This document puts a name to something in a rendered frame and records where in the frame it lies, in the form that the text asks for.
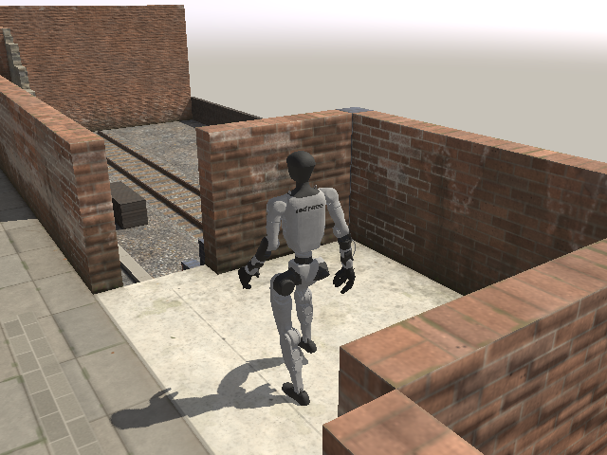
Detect robot right upper arm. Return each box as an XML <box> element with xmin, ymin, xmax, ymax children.
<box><xmin>319</xmin><ymin>188</ymin><xmax>349</xmax><ymax>238</ymax></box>

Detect robot right hand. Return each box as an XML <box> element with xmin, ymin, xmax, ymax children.
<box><xmin>333</xmin><ymin>266</ymin><xmax>356</xmax><ymax>294</ymax></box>

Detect robot right forearm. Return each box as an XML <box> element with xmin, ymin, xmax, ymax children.
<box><xmin>338</xmin><ymin>224</ymin><xmax>354</xmax><ymax>269</ymax></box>

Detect robot left upper arm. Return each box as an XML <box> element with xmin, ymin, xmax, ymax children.
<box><xmin>266</xmin><ymin>195</ymin><xmax>287</xmax><ymax>251</ymax></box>

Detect left robot shin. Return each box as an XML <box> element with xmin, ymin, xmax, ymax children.
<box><xmin>280</xmin><ymin>333</ymin><xmax>304</xmax><ymax>394</ymax></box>

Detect humanoid robot head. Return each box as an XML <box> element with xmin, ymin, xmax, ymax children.
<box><xmin>286</xmin><ymin>151</ymin><xmax>320</xmax><ymax>198</ymax></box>

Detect robot left hand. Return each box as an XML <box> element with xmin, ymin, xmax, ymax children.
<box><xmin>238</xmin><ymin>266</ymin><xmax>260</xmax><ymax>289</ymax></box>

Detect robot left forearm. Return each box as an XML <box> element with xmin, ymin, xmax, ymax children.
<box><xmin>245</xmin><ymin>237</ymin><xmax>271</xmax><ymax>275</ymax></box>

